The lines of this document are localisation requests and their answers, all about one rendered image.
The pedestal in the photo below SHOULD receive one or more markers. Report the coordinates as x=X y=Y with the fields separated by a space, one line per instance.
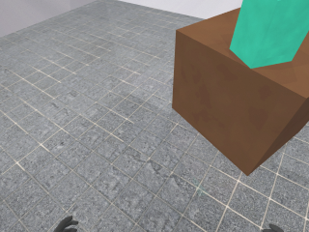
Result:
x=246 y=114

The carton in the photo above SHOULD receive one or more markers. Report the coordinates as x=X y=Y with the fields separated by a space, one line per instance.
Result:
x=270 y=32

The robot left hand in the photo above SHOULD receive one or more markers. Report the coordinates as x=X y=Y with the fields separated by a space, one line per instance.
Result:
x=67 y=221

